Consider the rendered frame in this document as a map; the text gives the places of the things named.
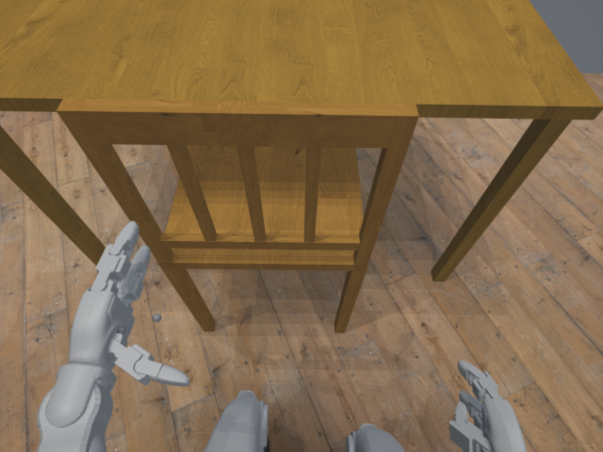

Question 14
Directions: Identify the robot right hand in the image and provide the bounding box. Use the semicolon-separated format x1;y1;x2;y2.
449;360;527;452

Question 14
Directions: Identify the chair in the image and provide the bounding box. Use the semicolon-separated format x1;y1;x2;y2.
57;99;419;333

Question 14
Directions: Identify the table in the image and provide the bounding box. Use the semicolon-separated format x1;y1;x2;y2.
0;0;603;282

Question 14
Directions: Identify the left robot forearm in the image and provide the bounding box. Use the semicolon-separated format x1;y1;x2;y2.
37;362;117;452

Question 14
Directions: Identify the robot thigh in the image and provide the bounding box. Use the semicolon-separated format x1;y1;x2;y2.
204;397;269;452
346;428;405;452

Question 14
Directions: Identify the robot right thigh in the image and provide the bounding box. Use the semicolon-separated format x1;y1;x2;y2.
346;428;405;452

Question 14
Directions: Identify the robot left hand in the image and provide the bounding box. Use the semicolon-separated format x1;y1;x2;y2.
68;220;190;386

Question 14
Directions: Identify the robot left thigh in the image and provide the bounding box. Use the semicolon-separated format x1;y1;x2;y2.
204;397;269;452

